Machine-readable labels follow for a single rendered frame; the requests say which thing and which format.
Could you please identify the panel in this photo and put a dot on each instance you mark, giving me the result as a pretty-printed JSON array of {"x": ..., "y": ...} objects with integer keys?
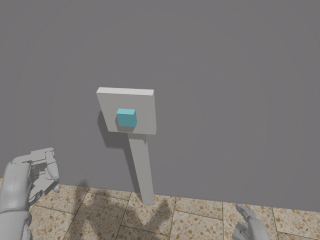
[{"x": 143, "y": 102}]

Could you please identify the robot left forearm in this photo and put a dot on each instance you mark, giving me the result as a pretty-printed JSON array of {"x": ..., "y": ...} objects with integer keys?
[{"x": 14, "y": 225}]

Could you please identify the robot left hand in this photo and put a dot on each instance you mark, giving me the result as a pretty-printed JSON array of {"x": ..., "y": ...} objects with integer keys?
[{"x": 19, "y": 177}]

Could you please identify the button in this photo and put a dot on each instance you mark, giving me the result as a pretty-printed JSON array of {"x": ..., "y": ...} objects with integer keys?
[{"x": 127, "y": 117}]

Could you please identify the robot right hand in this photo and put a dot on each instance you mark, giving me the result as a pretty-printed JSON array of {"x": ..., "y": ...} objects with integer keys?
[{"x": 255, "y": 230}]

